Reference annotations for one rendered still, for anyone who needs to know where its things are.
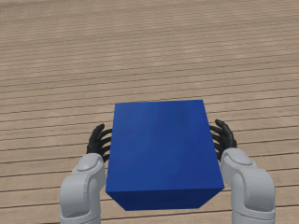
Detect right robot forearm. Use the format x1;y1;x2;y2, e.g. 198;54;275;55
220;147;276;224

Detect left robot forearm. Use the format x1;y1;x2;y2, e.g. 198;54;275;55
59;153;107;224

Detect robot left hand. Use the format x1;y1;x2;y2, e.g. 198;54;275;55
86;123;112;162

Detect robot right hand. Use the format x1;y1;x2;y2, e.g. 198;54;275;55
209;119;237;162

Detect carton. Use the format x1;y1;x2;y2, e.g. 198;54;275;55
105;99;225;211

